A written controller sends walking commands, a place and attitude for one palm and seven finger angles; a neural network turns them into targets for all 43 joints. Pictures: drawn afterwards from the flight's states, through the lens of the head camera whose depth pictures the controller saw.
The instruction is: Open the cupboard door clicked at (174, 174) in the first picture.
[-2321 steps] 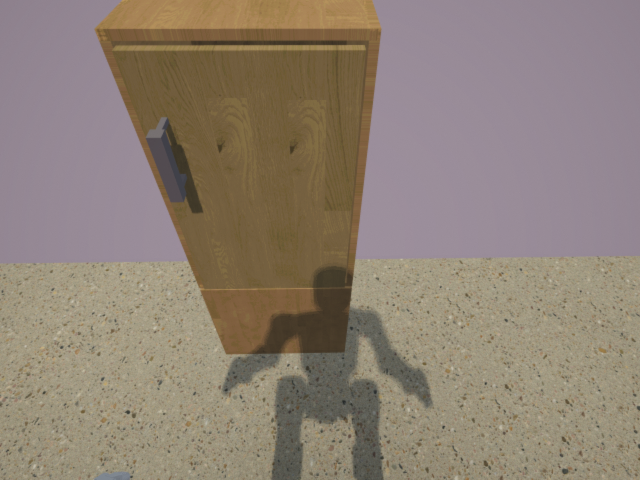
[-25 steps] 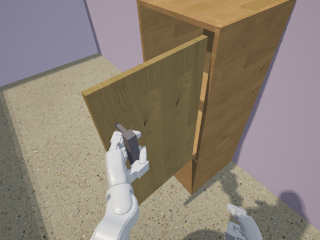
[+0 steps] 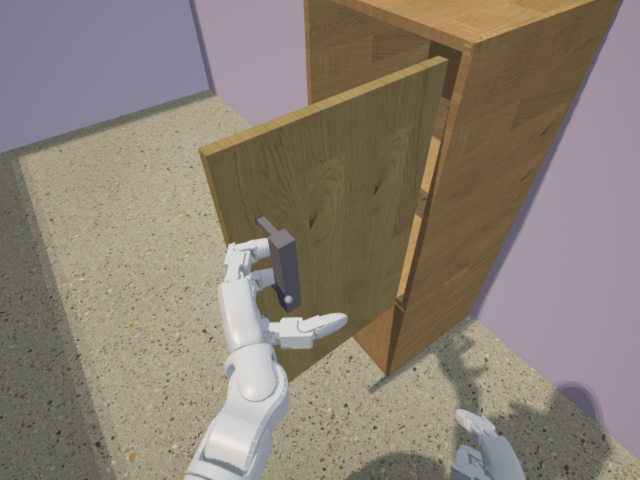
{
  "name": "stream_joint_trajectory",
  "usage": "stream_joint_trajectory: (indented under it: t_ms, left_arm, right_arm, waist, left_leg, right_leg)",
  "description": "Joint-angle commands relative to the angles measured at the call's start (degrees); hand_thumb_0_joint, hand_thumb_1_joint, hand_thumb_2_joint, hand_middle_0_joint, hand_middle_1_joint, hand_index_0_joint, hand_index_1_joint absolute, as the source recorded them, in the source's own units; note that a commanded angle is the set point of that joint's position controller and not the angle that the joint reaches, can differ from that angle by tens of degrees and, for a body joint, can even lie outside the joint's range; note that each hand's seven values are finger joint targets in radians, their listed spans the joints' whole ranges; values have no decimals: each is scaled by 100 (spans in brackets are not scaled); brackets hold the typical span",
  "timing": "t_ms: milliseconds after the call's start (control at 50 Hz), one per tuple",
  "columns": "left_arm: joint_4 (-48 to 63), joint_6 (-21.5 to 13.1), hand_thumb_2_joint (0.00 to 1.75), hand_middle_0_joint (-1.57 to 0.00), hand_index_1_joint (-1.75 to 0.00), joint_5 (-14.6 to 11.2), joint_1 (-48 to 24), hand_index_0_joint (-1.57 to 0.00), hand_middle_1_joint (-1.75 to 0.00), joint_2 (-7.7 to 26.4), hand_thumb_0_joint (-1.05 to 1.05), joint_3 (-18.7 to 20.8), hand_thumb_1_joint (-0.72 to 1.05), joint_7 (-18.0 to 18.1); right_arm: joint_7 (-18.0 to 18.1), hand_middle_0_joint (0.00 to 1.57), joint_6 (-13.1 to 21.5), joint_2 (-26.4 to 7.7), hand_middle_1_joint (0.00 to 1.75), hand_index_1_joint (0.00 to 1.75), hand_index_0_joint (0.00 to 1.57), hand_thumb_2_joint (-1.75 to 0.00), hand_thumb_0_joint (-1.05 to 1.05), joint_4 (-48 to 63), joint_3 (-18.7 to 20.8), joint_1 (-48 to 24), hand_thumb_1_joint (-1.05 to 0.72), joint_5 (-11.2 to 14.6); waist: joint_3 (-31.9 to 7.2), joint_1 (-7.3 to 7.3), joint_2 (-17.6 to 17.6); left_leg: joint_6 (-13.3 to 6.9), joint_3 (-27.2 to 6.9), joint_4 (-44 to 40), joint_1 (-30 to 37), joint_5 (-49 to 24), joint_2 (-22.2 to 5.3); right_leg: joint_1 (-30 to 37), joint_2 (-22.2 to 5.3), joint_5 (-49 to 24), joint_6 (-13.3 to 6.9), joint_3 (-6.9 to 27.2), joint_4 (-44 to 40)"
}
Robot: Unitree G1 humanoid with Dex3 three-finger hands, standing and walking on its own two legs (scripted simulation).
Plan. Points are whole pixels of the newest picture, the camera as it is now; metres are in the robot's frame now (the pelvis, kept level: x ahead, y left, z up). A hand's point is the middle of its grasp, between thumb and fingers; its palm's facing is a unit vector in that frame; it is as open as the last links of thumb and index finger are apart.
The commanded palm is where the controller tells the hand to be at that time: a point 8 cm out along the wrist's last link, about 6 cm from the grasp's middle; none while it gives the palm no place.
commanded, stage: open thumb and fingers to let go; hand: left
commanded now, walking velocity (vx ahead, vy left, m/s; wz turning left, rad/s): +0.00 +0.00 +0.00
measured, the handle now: (277, 264) +0.36 +0.09 +0.09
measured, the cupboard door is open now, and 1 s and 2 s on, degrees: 92 93 93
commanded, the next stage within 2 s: slide the hand sideways off the handle in 0.30 s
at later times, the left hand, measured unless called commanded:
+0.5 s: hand (298, 305) +0.30 +0.05 +0.09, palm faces +0.16 -0.99 -0.05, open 16.2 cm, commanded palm +0.26 +0.08 +0.09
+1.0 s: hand (281, 342) +0.25 +0.07 +0.10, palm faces -0.04 -1.00 -0.01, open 16.4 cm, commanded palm +0.21 +0.12 +0.09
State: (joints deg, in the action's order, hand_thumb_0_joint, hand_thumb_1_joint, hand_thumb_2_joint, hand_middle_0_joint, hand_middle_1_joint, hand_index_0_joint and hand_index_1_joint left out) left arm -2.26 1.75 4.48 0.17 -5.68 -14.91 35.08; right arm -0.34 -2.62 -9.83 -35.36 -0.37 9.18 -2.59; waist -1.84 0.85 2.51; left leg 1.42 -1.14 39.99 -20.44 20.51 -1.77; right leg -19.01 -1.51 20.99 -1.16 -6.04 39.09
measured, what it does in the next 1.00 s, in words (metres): stands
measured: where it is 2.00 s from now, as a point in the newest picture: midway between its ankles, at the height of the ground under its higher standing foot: outside the picture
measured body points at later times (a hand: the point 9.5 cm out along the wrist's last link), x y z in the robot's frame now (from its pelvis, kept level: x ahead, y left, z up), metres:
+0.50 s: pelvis -0.02 +0.01 +0.00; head -0.02 +0.00 +0.45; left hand +0.28 +0.10 +0.10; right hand +0.15 -0.19 -0.10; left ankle +0.01 +0.13 -0.72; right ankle +0.00 -0.10 -0.72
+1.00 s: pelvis +0.00 +0.00 +0.00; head +0.00 -0.01 +0.45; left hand +0.24 +0.12 +0.10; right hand +0.17 -0.21 -0.08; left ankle +0.01 +0.13 -0.72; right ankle +0.00 -0.11 -0.72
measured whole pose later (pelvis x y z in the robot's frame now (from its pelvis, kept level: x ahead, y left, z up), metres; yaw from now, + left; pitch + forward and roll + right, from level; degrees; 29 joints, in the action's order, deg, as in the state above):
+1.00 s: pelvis +0.00 +0.00 +0.00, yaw -2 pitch +1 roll +0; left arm 10.6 -4.5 -1.6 15.6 2.3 -12.0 6.9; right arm 0.0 2.5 -11.1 -28.9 -2.2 13.4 0.1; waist -1.8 0.9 2.0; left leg 1.1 1.3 38.9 -19.3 20.5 -2.0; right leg -19.6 -1.3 20.9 -0.9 -3.5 39.6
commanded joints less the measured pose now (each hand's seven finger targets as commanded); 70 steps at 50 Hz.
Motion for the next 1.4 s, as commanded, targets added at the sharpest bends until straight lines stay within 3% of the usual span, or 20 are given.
stream_joint_trajectory:
  t_ms: [0, 60, 120, 260, 380, 400, 420, 460, 480, 520, 560, 600, 720, 760, 800, 960, 1060, 1140, 1200, 1380]
  left_arm:
    - [1137, -367, 30, -26, -95, 124, -1985, -26, -95, -965, 0, -269, -50, 70]
    - [842, -331, 30, -23, -80, 137, -2171, -23, -80, -937, 0, -206, -50, 121]
    - [821, -317, 30, -21, -65, 146, -2311, -21, -65, -1115, 0, -287, -50, 189]
    - [614, -288, 30, -15, -30, 122, -2467, -15, -30, -954, 0, -73, -50, 267]
    - [364, -251, 30, -15, -30, 98, -2726, -15, -30, -994, 0, 31, -50, 367]
    - [435, -536, 30, -15, -30, 581, -2439, -15, -30, -610, 0, -1280, -50, -895]
    - [735, -848, 30, -15, -30, 329, -2655, -15, -30, -168, 0, -797, -50, -1563]
    - [1005, -1240, 30, -15, -30, 51, -2885, -15, -30, 195, 0, -717, -50, -2526]
    - [1033, -1359, 30, -15, -30, -139, -2868, -15, -30, 191, 0, -707, -50, -2891]
    - [930, -1347, 30, -15, -30, -604, -2468, -15, -30, 12, 0, -555, -50, -3186]
    - [979, -1259, 30, -15, -30, -939, -2204, -15, -30, -207, 0, -467, -50, -3145]
    - [1047, -1164, 30, -15, -30, -1041, -1787, -15, -30, -105, 0, -227, -50, -2957]
    - [1714, -1163, 30, -15, -30, -542, -932, -15, -30, 364, 0, -23, -50, -2619]
    - [1896, -1161, 30, -15, -30, -446, -490, -15, -30, 580, 0, 115, -50, -2613]
    - [2114, -1139, 30, -15, -30, -483, -261, -15, -30, 634, 0, 185, -50, -2640]
    - [2862, -1040, 30, -15, -30, -663, 1053, -15, -30, 847, 0, 465, -50, -2878]
    - [3324, -1170, 30, -15, -30, -711, 1564, -15, -30, 885, 0, 353, -50, -3164]
    - [3505, -1267, 30, -15, -30, -802, 1681, -15, -30, 1156, 0, 644, -50, -3343]
    - [3493, -1293, 30, -15, -30, -918, 2160, -15, -30, 1288, 0, 876, -50, -3482]
    - [3771, -1405, 30, -15, -30, -1183, 2977, -15, -30, 1456, 0, 1143, -50, -3800]
  right_arm:
    - [21, 20, 299, -467, 30, 30, 20, -90, 0, 886, 135, -840, -90, -9]
    - [28, 20, 286, -472, 30, 30, 20, -90, 0, 812, 124, -867, -90, 2]
    - [5, 20, 308, -448, 30, 30, 20, -90, 0, 819, 127, -841, -90, -15]
    - [0, 20, 257, -435, 30, 30, 20, -90, 0, 771, 103, -888, -90, -21]
    - [3, 20, 211, -410, 30, 30, 20, -90, 0, 744, 86, -966, -90, -28]
    - [4, 20, 138, -608, 30, 30, 20, -90, 0, 615, 108, -313, -90, 2]
    - [78, 20, 161, -602, 30, 30, 20, -90, 0, 861, 119, -288, -90, 70]
    - [200, 20, 245, -617, 30, 30, 20, -90, 0, 1000, 65, -220, -90, 143]
    - [222, 20, 336, -600, 30, 30, 20, -90, 0, 1061, 31, -233, -90, 191]
    - [247, 20, 496, -570, 30, 30, 20, -90, 0, 1214, -18, -321, -90, 306]
    - [227, 20, 677, -588, 30, 30, 20, -90, 0, 1292, -28, -376, -90, 363]
    - [197, 20, 782, -626, 30, 30, 20, -90, 0, 1316, -21, -389, -90, 366]
    - [40, 20, 880, -642, 30, 30, 20, -90, 0, 1447, 28, -282, -90, 295]
    - [15, 20, 868, -647, 30, 30, 20, -90, 0, 1489, 40, -261, -90, 270]
    - [11, 20, 840, -609, 30, 30, 20, -90, 0, 1553, 7, -304, -90, 270]
    - [74, 20, 843, -612, 30, 30, 20, -90, 0, 1673, 7, -265, -90, 254]
    - [93, 20, 972, -653, 30, 30, 20, -90, 0, 1752, 21, -117, -90, 261]
    - [155, 20, 1065, -687, 30, 30, 20, -90, 0, 1763, 40, -9, -90, 257]
    - [181, 20, 1126, -697, 30, 30, 20, -90, 0, 1802, 38, 28, -90, 279]
    - [221, 20, 1343, -726, 30, 30, 20, -90, 0, 1887, 41, 108, -90, 325]
  waist:
    - [-1074, -41, -502]
    - [-972, -45, -650]
    - [-1186, -17, -540]
    - [-1108, 19, -549]
    - [-1087, 47, -534]
    - [-793, -499, -1006]
    - [-1205, -316, -831]
    - [-1428, -353, -396]
    - [-1406, -354, -230]
    - [-1159, -279, -146]
    - [-1032, -226, -412]
    - [-943, -121, -677]
    - [-964, 11, -654]
    - [-1005, 117, -561]
    - [-866, 96, -469]
    - [-745, 88, -603]
    - [-738, -2, -350]
    - [-875, -47, -477]
    - [-893, 46, -560]
    - [-847, 65, -510]
  left_leg:
    - [-173, 39, -433, 509, -1099, 163]
    - [-163, 2, -476, 439, -914, 158]
    - [-158, 18, -491, 458, -1004, 151]
    - [-134, 23, -505, 359, -792, 160]
    - [-130, 49, -555, 322, -627, 186]
    - [-254, 12, -568, 516, -937, 142]
    - [-298, 68, -527, 464, -1087, 189]
    - [-317, 102, -490, 643, -1017, 211]
    - [-309, 64, -491, 657, -943, 213]
    - [-267, 25, -570, 571, -620, 195]
    - [-237, -44, -668, 509, -405, 167]
    - [-216, -49, -751, 401, -290, 151]
    - [-246, 91, -709, 392, -691, 139]
    - [-244, 141, -684, 366, -833, 149]
    - [-248, 197, -678, 349, -765, 163]
    - [-260, 247, -535, 365, -1121, 182]
    - [-260, 186, -358, 312, -1240, 196]
    - [-269, 152, -200, 201, -1253, 219]
    - [-259, 146, -144, 52, -1284, 230]
    - [-263, 136, 44, -257, -1264, 249]
  right_leg:
    - [-26, 58, -824, -97, 172, -734]
    - [-101, 73, -571, -102, 157, -786]
    - [-57, 95, -688, -119, 115, -652]
    - [-85, 100, -417, -129, 149, -751]
    - [-119, 94, -216, -126, 166, -786]
    - [-257, 74, -870, -110, 391, -722]
    - [-44, 74, -1251, -117, 368, -605]
    - [29, 45, -1324, -112, 404, -534]
    - [-46, 59, -1251, -119, 373, -493]
    - [-151, 114, -851, -107, 286, -573]
    - [-168, 157, -560, -71, 211, -641]
    - [-146, 159, -393, -32, 179, -684]
    - [-7, 127, -765, -37, 256, -605]
    - [157, 118, -941, -64, 305, -598]
    - [116, 108, -928, -44, 322, -643]
    - [272, 119, -1531, 0, 351, -638]
    - [63, 128, -1752, 11, 295, -386]
    - [-29, 119, -1848, 42, 303, -251]
    - [26, 117, -1941, 45, 302, -168]
    - [-59, 104, -1987, 88, 308, -24]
